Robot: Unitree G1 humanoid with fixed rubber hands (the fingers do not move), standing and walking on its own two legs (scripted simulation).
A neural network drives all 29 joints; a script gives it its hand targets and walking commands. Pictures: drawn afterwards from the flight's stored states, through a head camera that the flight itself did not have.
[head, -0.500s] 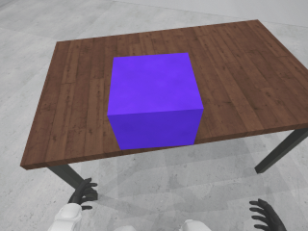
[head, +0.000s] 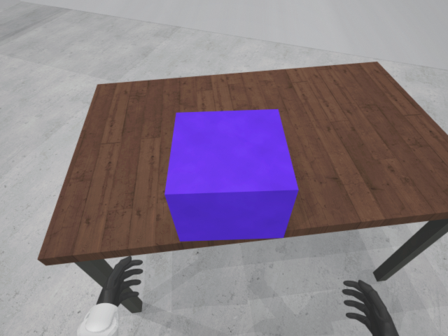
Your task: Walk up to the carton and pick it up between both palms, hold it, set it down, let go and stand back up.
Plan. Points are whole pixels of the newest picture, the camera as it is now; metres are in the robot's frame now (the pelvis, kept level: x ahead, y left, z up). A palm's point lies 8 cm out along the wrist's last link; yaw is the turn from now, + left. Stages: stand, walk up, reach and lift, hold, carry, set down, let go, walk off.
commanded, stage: reach and lift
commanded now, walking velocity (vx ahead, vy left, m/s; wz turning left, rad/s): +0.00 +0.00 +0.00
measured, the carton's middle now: (229, 174) +0.46 +0.01 -0.03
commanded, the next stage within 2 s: none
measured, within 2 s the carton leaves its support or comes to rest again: neither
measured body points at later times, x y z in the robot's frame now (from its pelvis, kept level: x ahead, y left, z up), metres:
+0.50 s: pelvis +0.03 +0.01 +0.00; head +0.02 +0.02 +0.45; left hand +0.22 +0.23 -0.04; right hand +0.23 -0.23 -0.05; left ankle -0.02 +0.13 -0.74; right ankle +0.01 -0.12 -0.74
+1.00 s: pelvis +0.01 +0.00 +0.00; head +0.02 +0.00 +0.45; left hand +0.29 +0.23 -0.01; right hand +0.30 -0.22 -0.01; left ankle -0.02 +0.13 -0.74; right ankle +0.01 -0.12 -0.74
